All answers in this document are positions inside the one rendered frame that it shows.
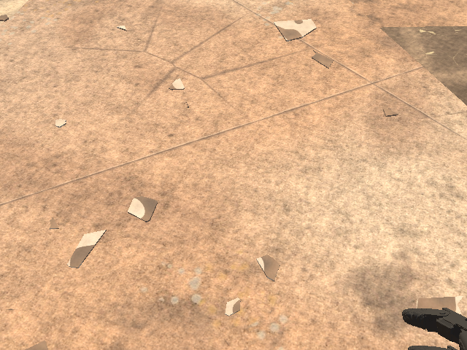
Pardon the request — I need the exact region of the right robot hand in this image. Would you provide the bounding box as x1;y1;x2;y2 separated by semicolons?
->
402;308;467;350

